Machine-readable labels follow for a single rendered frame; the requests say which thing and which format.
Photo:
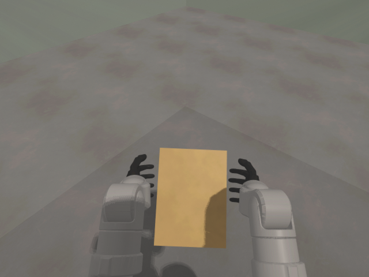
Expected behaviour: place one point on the robot left forearm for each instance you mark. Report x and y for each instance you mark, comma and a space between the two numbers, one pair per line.
122, 216

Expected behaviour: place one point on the robot right forearm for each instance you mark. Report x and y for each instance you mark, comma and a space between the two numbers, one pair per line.
272, 228

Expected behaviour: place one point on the carton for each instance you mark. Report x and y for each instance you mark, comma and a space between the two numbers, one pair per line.
191, 207

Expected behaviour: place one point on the left robot hand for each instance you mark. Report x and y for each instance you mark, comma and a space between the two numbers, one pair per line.
135, 169

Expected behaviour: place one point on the right robot hand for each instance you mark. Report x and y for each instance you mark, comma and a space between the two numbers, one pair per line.
249, 173

